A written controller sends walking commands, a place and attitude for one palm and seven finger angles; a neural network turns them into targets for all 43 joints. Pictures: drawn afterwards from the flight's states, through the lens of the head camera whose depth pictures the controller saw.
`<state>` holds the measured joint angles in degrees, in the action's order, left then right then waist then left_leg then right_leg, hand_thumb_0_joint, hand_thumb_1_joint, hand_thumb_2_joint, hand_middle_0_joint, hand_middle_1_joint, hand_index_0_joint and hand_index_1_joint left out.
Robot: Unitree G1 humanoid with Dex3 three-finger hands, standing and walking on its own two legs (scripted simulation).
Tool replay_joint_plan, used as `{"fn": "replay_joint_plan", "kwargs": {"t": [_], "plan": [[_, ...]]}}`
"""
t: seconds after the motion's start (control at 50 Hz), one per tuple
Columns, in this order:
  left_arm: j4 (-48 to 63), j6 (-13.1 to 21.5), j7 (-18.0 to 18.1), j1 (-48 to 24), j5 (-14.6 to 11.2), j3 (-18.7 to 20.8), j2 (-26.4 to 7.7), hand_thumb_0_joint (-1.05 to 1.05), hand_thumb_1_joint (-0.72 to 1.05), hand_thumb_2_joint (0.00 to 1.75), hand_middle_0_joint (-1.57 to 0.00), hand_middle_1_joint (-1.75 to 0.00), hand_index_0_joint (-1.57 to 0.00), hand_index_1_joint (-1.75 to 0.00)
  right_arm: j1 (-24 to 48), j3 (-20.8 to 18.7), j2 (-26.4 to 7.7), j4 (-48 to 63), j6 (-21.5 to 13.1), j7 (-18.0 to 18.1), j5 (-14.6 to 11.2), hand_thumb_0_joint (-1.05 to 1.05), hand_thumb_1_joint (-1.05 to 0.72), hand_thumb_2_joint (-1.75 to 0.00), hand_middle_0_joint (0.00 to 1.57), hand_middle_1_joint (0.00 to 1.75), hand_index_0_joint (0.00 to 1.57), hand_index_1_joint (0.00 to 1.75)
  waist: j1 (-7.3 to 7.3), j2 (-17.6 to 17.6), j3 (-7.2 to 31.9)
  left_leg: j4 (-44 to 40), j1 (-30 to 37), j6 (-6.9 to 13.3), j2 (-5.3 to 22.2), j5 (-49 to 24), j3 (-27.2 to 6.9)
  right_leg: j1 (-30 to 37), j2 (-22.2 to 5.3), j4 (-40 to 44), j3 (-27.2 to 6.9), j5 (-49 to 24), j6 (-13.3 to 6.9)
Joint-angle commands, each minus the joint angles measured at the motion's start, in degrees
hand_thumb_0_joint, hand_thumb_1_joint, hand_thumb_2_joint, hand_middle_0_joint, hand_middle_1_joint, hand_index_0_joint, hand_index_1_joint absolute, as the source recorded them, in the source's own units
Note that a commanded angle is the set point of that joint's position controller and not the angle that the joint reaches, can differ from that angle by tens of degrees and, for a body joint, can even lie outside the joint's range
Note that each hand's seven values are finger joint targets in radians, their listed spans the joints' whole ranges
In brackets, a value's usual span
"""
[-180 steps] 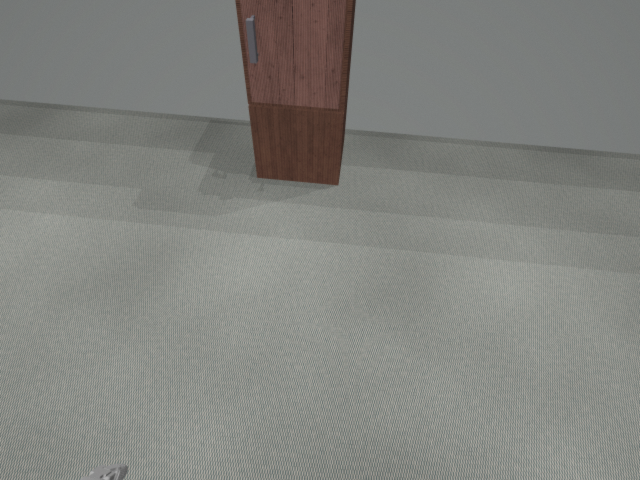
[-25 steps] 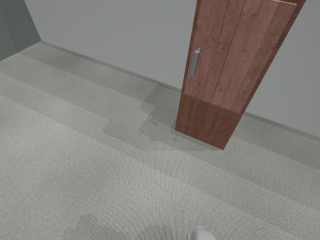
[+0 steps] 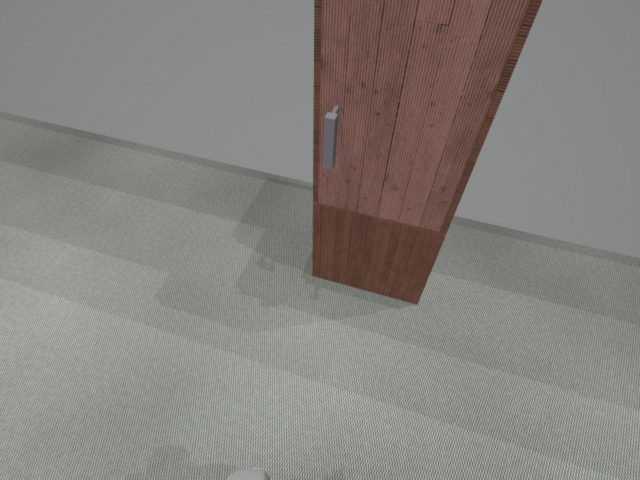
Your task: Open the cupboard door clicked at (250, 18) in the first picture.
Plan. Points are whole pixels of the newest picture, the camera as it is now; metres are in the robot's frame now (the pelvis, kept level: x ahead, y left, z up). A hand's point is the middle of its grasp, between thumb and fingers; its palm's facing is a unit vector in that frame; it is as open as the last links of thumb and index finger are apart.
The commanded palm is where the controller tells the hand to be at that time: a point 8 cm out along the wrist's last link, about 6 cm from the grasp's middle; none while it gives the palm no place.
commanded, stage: turn to face it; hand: left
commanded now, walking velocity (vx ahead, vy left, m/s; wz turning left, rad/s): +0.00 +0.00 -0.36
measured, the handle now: (332, 137) +0.86 +0.04 -0.08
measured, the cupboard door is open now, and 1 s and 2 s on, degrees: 0 0 0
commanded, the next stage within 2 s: take the last steps up to it in 0.24 s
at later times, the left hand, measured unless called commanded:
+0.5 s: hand out of the picture +0.13 +0.19 -0.16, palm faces -0.20 -0.95 -0.22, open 7.4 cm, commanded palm none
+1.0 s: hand out of the picture +0.12 +0.21 -0.19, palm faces -0.17 -0.97 -0.15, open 7.4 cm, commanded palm none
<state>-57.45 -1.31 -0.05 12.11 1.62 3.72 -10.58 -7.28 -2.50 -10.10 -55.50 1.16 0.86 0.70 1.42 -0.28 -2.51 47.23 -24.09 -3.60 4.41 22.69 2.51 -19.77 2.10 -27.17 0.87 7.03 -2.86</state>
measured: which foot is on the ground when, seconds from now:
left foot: up 0.00-0.06, down 0.08-0.50, up 0.52-0.90, down 0.92-1.00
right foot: down 0.00-0.08, up 0.10-0.48, down 0.50-0.92, up 0.94-1.00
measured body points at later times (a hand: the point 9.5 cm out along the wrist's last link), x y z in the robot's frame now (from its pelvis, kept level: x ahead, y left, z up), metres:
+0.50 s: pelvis +0.02 +0.02 +0.00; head +0.04 +0.01 +0.45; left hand +0.14 +0.24 -0.15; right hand -0.04 -0.21 -0.16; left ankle +0.03 +0.13 -0.73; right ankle -0.03 -0.09 -0.74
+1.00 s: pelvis +0.14 +0.03 -0.01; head +0.17 +0.04 +0.44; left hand +0.13 +0.26 -0.17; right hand +0.14 -0.22 -0.15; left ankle +0.20 +0.12 -0.73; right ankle +0.00 -0.07 -0.67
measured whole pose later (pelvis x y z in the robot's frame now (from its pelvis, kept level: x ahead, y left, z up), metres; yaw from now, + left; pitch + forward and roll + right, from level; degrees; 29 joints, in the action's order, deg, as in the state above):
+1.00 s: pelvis +0.14 +0.03 -0.01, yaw -13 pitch -1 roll +0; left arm -65.9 0.2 -0.4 21.5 1.2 2.7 -9.8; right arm -12.3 -2.4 -9.1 -58.3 -3.3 -0.1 1.5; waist 0.4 -2.4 -3.4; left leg 35.8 -19.0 1.8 3.7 15.8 9.1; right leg -15.2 -3.0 -58.4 2.2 27.5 -1.4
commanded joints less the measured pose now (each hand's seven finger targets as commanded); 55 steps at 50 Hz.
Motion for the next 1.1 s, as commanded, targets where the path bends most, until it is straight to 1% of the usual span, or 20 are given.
{"fn": "replay_joint_plan", "kwargs": {"t": [0.0,0.04,0.06,0.08,0.12,0.18,0.3,0.38,0.44,0.46,0.48,0.52,0.58,0.62,0.78,0.86,0.9,0.92,0.98,1.08], "plan": [[5.5,0.0,0.7,-1.5,-0.3,2.9,-11.1,0.0,0.9,0.9,-0.2,-0.3,-0.2,-0.3,-8.5,-1.0,-4.3,2.0,-0.9,0.8,-0.2,0.0,-0.9,-0.9,0.2,0.3,0.2,0.3,-2.6,-7.1,4.1,-13.4,12.0,1.0,-2.2,-3.7,1.2,-2.6,-12.7,10.3,-17.8,11.5,-5.1],[6.8,-0.5,0.4,-1.2,-0.9,2.2,-7.8,0.0,0.9,0.9,-0.2,-0.3,-0.2,-0.3,-10.9,-1.5,-7.8,1.8,-1.8,1.4,0.0,0.0,-0.9,-0.9,0.2,0.3,0.2,0.3,-3.8,2.4,3.4,-28.3,21.8,3.4,4.1,-1.8,-5.7,-11.9,-6.4,2.9,-13.4,17.4,-0.4],[8.1,-0.7,-0.2,-1.2,-1.3,1.8,-5.2,0.0,0.9,0.9,-0.2,-0.3,-0.2,-0.3,-10.4,-2.4,-12.8,3.2,-1.6,1.4,0.8,0.0,-0.9,-0.9,0.2,0.3,0.2,0.3,-4.03,17.0,0.5,-36.4,18.8,8.4,17.3,4.0,-20.9,-17.2,0.7,-11.8,-3.9,21.2,3.1],[8.6,-0.9,-0.1,-1.5,-0.5,2.1,-6.7,0.0,0.9,0.9,-0.2,-0.3,-0.2,-0.3,-7.1,-2.5,-14.1,4.6,-1.3,1.3,0.7,0.0,-0.9,-0.9,0.2,0.3,0.2,0.3,-3.04,18.7,-0.4,-38.3,11.1,12.2,23.0,2.7,-24.9,-15.2,-1.5,-23.1,-2.7,23.4,4.2],[6.2,-1.3,-0.7,0.9,0.2,3.1,-7.5,0.0,0.9,0.9,-0.2,-0.3,-0.2,-0.3,-1.4,-1.5,-10.5,5.9,-1.6,1.6,1.0,0.0,-0.9,-0.9,0.2,0.3,0.2,0.3,-0.03,8.9,-0.9,-36.0,7.5,11.4,16.3,-4.6,-14.6,-12.3,-2.1,-36.2,-3.0,18.0,4.7],[4.7,-1.3,-0.9,3.5,-0.2,2.4,-5.6,0.0,0.9,0.9,-0.2,-0.3,-0.2,-0.3,-1.2,-0.9,-8.4,5.4,-2.4,1.7,0.6,0.0,-0.9,-0.9,0.2,0.3,0.2,0.3,0.66,8.3,1.3,-32.0,12.8,10.2,11.3,-21.4,-3.6,-12.1,-3.3,-38.1,-1.2,13.5,6.0],[5.5,-1.2,-0.4,-2.6,-0.6,0.8,-4.0,0.0,0.9,0.9,-0.2,-0.3,-0.2,-0.3,-10.6,-2.1,-9.9,0.7,-2.0,1.6,0.7,0.0,-0.9,-0.9,0.2,0.3,0.2,0.3,-3.85,10.6,3.8,-26.7,23.2,11.9,13.8,-42.4,-1.6,-7.4,-4.2,-22.2,2.4,19.1,6.3],[4.5,-0.4,-0.5,-3.1,-0.6,0.0,-3.4,0.0,0.9,0.9,-0.2,-0.3,-0.2,-0.3,-12.8,-2.4,-10.7,-1.6,-1.7,1.1,1.1,0.0,-0.9,-0.9,0.2,0.3,0.2,0.3,-4.61,12.4,4.6,-26.8,22.0,11.6,14.7,-31.1,-3.8,-1.2,-2.9,-12.6,4.5,20.3,4.6],[1.8,0.8,-0.8,2.5,-0.4,0.1,-3.9,0.0,0.9,0.9,-0.2,-0.3,-0.2,-0.3,-11.3,-2.1,-10.0,-2.4,-1.8,0.7,0.7,0.0,-0.9,-0.9,0.2,0.3,0.2,0.3,-1.06,8.4,4.6,-22.4,14.0,8.2,12.2,-14.1,-1.7,11.9,-2.8,4.0,5.6,9.5,3.1],[0.1,1.6,-0.3,6.0,-0.2,0.6,-6.2,0.0,0.9,0.9,-0.2,-0.3,-0.2,-0.3,-10.7,-1.6,-7.5,-2.2,-2.2,0.3,0.2,0.0,-0.9,-0.9,0.2,0.3,0.2,0.3,0.51,1.5,5.4,-15.5,5.2,5.3,9.1,-6.9,2.0,21.7,-8.1,8.7,-0.5,9.2,1.0],[-1.3,2.3,0.5,9.9,0.1,1.4,-11.6,0.0,0.9,0.9,-0.2,-0.3,-0.2,-0.3,-9.1,-0.3,-2.9,-0.3,-2.5,-0.2,-0.2,0.0,-0.9,-0.9,0.2,0.3,0.2,0.3,2.36,-15.0,4.4,-2.8,-9.9,1.8,2.0,8.5,9.3,29.9,-21.9,13.9,-17.3,7.1,-4.4],[-2.8,2.7,1.2,12.1,-0.6,1.4,-11.9,0.0,0.9,0.9,-0.2,-0.3,-0.2,-0.3,-2.0,-0.6,-4.9,1.2,-1.8,-0.4,0.8,0.0,-0.9,-0.9,0.2,0.3,0.2,0.3,4.17,-14.0,-1.3,9.0,-15.3,2.0,2.3,9.8,0.8,21.1,-24.2,16.1,-22.4,9.9,-9.9],[-1.7,3.5,1.2,6.1,-0.4,0.2,-7.4,0.0,0.9,0.9,-0.2,-0.3,-0.2,-0.3,-6.5,-1.3,-4.5,-2.1,-1.9,-1.4,1.0,0.0,-0.9,-0.9,0.2,0.3,0.2,0.3,-0.59,-5.7,-4.6,11.6,-12.6,1.4,3.7,-0.4,0.8,15.0,-19.3,16.1,-11.2,8.9,-7.4],[-1.5,4.3,1.1,5.5,-0.4,0.0,-6.4,0.0,0.9,0.9,-0.2,-0.3,-0.2,-0.3,-8.4,-1.3,-3.2,-2.9,-1.7,-1.6,1.0,0.0,-0.9,-0.9,0.2,0.3,0.2,0.3,-1.66,-6.6,-4.8,9.6,-10.2,0.8,3.4,-4.3,1.8,12.5,-17.9,16.5,-6.7,3.9,-6.3],[-4.4,5.0,1.0,9.5,0.0,0.3,-8.2,0.0,0.9,0.9,-0.2,-0.3,-0.2,-0.3,-2.9,-1.2,-2.5,0.1,-2.8,-2.7,0.3,0.0,-0.9,-0.9,0.2,0.3,0.2,0.3,-0.38,-7.5,-5.3,-5.4,-3.9,2.4,2.2,-6.7,3.0,12.4,-18.5,15.3,-5.7,3.0,-6.0],[-4.9,4.3,0.6,8.6,-0.5,0.5,-7.5,0.0,0.9,0.9,-0.2,-0.3,-0.2,-0.3,-14.4,-1.5,-5.1,-3.6,-4.2,-1.6,0.8,0.0,-0.9,-0.9,0.2,0.3,0.2,0.3,-5.68,-0.8,-0.1,-18.8,17.9,3.6,-1.9,-9.9,6.0,6.6,-12.5,-1.5,-0.1,-2.1,-2.7],[-2.1,4.1,-0.1,10.0,-1.2,-0.5,-1.7,0.0,0.9,0.9,-0.2,-0.3,-0.2,-0.3,-26.5,-3.6,-15.1,-6.1,-4.3,-0.3,1.4,0.0,-0.9,-0.9,0.2,0.3,0.2,0.3,-8.4,21.9,6.7,-32.5,31.6,12.1,20.0,-2.2,-25.3,-11.2,-1.4,-32.6,6.9,25.9,2.0],[-1.0,4.0,0.2,6.9,-0.6,-0.4,-2.8,0.0,0.9,0.9,-0.2,-0.3,-0.2,-0.3,-25.3,-3.1,-14.0,-6.4,-4.0,0.2,1.1,0.0,-0.9,-0.9,0.2,0.3,0.2,0.3,-8.5,17.3,5.9,-36.0,27.9,13.6,21.2,5.6,-28.0,-14.3,-3.2,-40.9,1.1,26.6,0.9],[-1.8,3.9,-0.8,3.4,-0.1,-0.1,-2.4,0.0,0.9,0.9,-0.2,-0.3,-0.2,-0.3,-14.9,-1.1,-6.0,-4.0,-5.0,0.6,0.7,0.0,-0.9,-0.9,0.2,0.3,0.2,0.3,-4.37,5.7,-1.9,-37.3,14.8,11.8,16.1,-1.2,-15.1,-14.1,-9.2,-42.2,-0.7,13.9,1.1],[-2.3,2.1,-0.6,6.6,-0.1,-0.5,0.4,0.0,0.9,0.9,-0.2,-0.3,-0.2,-0.3,-13.1,-0.7,-5.0,-4.4,-5.6,0.7,0.4,0.0,-0.9,-0.9,0.2,0.3,0.2,0.3,-1.26,5.0,-1.3,-37.3,12.9,12.6,12.6,-16.3,-3.8,-8.8,-9.4,-28.5,1.9,10.4,3.1]]}}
